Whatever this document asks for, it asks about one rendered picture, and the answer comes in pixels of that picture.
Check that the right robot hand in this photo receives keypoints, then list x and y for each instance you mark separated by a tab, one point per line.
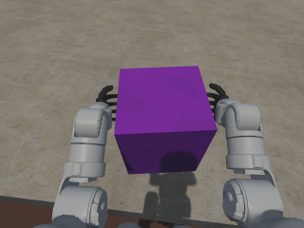
222	95

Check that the right robot forearm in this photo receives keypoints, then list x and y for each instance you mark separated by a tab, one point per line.
245	145

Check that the left robot hand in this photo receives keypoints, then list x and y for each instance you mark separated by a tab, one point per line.
103	97

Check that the carton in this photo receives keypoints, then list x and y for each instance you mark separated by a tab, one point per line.
164	122

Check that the left robot upper arm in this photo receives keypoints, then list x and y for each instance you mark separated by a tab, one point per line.
79	206

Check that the right robot upper arm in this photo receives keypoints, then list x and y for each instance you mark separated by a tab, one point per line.
254	203

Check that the left robot forearm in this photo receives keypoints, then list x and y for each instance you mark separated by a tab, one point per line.
87	150

